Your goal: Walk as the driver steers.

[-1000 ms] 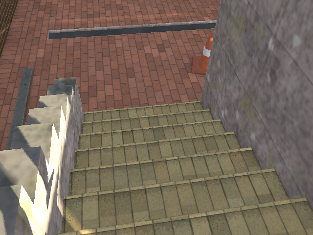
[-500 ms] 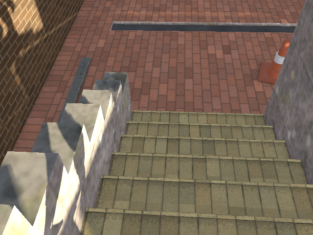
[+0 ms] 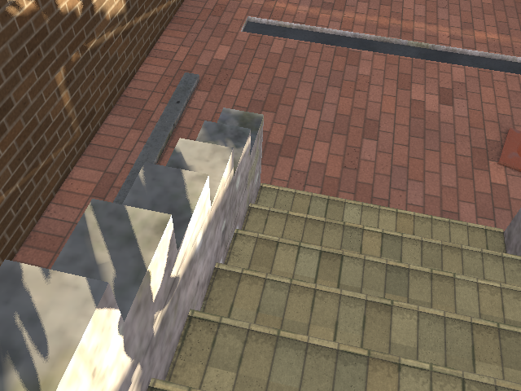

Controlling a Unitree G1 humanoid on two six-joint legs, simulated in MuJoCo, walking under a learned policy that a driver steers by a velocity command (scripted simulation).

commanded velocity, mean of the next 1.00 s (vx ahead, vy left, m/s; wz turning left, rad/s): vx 0.50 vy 0.00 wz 0.01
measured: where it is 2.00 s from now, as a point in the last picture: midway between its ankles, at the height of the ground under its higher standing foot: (278, 277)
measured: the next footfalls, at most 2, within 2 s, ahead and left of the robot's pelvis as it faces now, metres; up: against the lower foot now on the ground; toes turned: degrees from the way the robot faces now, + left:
right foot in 0.46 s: +0.39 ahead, -0.13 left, -0.17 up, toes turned -2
left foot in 1.04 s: +0.72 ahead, +0.07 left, -0.34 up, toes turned +3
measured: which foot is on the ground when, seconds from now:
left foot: down 0.00-0.46, up 0.48-1.00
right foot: up 0.00-0.44, down 0.46-1.00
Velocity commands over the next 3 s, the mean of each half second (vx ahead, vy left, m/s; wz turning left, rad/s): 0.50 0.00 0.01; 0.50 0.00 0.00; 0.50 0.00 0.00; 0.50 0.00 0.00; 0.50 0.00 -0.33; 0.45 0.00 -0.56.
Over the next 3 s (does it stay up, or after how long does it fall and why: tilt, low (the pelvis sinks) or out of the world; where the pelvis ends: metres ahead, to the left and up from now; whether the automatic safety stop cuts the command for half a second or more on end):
stays up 1.60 -0.14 -0.86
